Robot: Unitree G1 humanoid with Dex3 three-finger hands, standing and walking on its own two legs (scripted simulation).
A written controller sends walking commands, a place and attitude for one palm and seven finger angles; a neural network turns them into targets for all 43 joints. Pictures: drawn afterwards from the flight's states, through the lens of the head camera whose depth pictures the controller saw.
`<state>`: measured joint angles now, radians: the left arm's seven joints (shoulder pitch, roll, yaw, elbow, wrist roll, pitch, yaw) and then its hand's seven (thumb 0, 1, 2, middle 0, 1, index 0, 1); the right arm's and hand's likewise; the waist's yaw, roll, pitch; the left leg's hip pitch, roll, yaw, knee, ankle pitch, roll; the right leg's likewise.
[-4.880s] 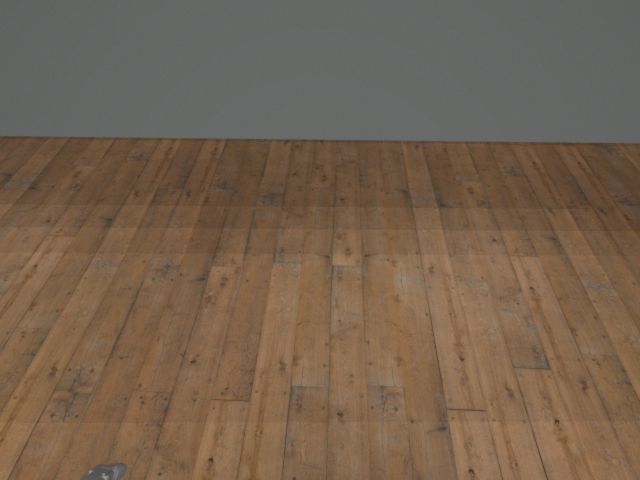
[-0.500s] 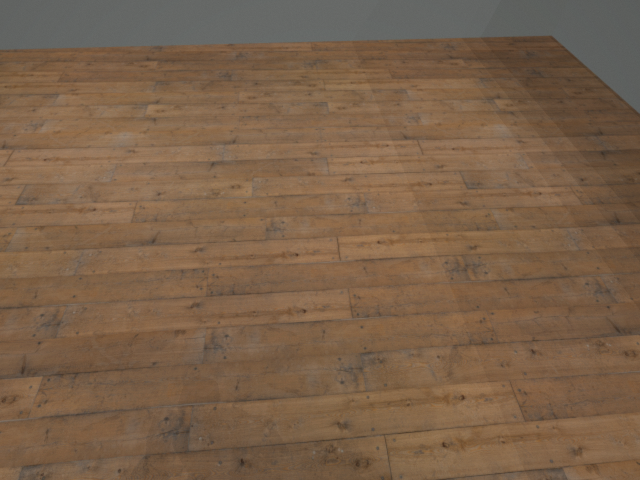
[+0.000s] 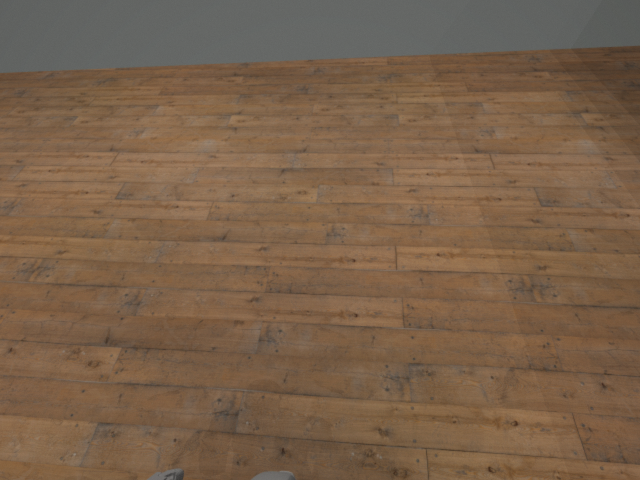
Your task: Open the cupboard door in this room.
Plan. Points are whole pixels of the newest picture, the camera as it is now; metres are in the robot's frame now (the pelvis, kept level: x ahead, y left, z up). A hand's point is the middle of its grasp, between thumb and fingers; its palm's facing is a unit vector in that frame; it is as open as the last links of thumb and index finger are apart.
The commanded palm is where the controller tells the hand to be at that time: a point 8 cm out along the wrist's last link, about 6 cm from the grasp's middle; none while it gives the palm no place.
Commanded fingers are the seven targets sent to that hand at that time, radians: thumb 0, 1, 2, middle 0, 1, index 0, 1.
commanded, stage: turn or walk to find it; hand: left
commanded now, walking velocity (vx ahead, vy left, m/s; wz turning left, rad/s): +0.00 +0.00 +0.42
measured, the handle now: out of the picture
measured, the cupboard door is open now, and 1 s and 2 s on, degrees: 0 0 0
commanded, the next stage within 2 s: none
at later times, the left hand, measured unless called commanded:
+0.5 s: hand out of the picture -0.05 +0.26 -0.18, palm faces +0.26 -0.93 -0.24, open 7.4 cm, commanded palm none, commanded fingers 0.00 0.90 0.90 -0.20 -0.30 -0.20 -0.30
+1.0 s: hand out of the picture -0.07 +0.20 -0.14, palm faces +0.42 -0.87 -0.26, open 7.4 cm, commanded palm none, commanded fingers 0.00 0.90 0.90 -0.20 -0.30 -0.20 -0.30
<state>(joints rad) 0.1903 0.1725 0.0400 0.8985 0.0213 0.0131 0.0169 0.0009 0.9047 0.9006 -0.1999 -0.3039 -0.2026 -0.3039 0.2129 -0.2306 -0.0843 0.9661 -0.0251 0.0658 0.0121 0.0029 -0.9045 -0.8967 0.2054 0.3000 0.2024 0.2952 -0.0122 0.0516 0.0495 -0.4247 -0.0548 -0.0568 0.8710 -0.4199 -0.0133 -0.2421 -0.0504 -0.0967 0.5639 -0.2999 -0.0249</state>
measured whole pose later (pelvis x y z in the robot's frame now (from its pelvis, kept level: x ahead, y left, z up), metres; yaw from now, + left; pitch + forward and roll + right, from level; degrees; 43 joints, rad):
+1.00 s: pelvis -0.06 +0.00 +0.01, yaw +25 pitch -1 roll +2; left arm 0.22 0.16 0.03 0.92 0.03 0.01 0.02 0.00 0.90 0.90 -0.20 -0.30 -0.21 -0.30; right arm 0.23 -0.25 -0.09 0.98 -0.03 0.07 0.02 0.00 -0.91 -0.90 0.20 0.30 0.20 0.29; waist -0.02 0.03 0.06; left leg -0.48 0.01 -0.02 1.09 -0.38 -0.05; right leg -0.19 -0.08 -0.15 0.50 -0.29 -0.02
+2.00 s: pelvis -0.12 +0.00 -0.01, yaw +50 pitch -1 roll +0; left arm 0.25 0.22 0.05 0.95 0.02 0.03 0.01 0.00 0.90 0.90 -0.20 -0.30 -0.21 -0.30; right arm 0.18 -0.23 -0.07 0.97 -0.02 0.05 0.02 0.00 -0.91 -0.90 0.20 0.30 0.20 0.29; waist 0.02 -0.03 0.08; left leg -0.26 0.02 0.07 0.59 -0.30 0.00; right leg -0.27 -0.17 -0.24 0.63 -0.32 0.03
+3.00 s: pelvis -0.19 -0.04 +0.00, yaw +73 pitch +0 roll -1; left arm 0.22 0.26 0.07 0.98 0.02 0.07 0.01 0.00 0.91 0.90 -0.20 -0.30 -0.20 -0.30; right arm 0.18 -0.19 -0.04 0.95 -0.02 0.01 0.00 0.00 -0.91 -0.90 0.20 0.30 0.20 0.29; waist 0.01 -0.04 0.07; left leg -0.24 -0.01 0.03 0.51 -0.26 0.04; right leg -0.46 -0.10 -0.06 1.07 -0.42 0.07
